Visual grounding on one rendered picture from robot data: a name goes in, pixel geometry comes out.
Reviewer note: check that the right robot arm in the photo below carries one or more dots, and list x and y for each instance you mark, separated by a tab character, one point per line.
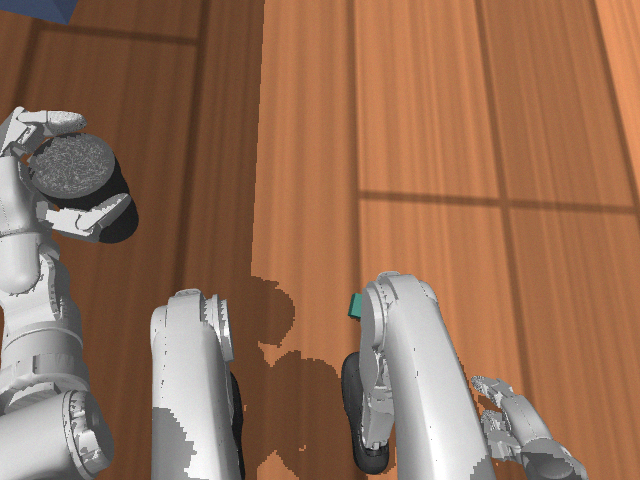
546	459

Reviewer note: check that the left robot arm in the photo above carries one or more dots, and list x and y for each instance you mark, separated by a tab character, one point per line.
51	426

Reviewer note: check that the left robot hand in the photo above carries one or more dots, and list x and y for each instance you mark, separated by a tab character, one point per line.
23	208

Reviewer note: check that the right robot foot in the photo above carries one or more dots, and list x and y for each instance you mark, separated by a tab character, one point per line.
367	460

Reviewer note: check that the right robot hand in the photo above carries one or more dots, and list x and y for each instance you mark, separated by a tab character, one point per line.
505	434

